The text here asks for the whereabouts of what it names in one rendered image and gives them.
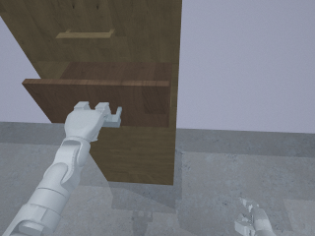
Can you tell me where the robot left forearm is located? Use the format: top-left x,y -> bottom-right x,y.
2,136 -> 91,236

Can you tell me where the robot left hand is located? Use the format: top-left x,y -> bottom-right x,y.
64,101 -> 111,143

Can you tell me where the handle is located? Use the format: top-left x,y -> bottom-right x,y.
102,106 -> 122,128
55,32 -> 114,48

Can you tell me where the cabinet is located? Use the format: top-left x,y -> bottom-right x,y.
0,0 -> 182,186

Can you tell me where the drawer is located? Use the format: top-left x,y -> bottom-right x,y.
22,61 -> 172,128

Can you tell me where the robot right hand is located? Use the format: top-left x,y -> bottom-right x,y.
234,196 -> 273,236

